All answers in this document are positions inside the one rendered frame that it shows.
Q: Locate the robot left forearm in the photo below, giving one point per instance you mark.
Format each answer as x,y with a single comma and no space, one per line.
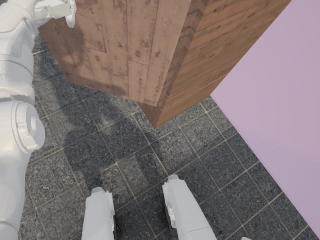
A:
17,33

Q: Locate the left robot upper arm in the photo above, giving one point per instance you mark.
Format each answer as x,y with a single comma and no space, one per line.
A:
21,132

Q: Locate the cupboard door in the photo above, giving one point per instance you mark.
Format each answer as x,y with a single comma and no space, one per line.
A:
120,47

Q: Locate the right robot shin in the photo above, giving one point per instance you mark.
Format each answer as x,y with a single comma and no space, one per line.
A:
170,210

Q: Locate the left robot thigh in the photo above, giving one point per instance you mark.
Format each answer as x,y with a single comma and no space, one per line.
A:
99,211

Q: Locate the robot left hand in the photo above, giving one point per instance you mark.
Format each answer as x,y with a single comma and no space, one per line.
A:
43,10

